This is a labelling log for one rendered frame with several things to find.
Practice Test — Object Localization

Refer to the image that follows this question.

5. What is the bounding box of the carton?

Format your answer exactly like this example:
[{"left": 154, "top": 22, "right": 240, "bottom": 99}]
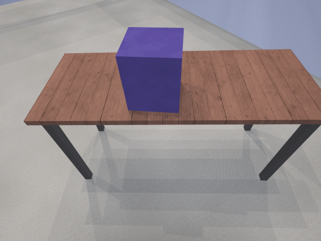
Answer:
[{"left": 115, "top": 27, "right": 184, "bottom": 113}]

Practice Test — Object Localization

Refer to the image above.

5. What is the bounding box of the table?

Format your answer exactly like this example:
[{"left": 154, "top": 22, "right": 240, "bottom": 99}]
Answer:
[{"left": 24, "top": 49, "right": 321, "bottom": 181}]

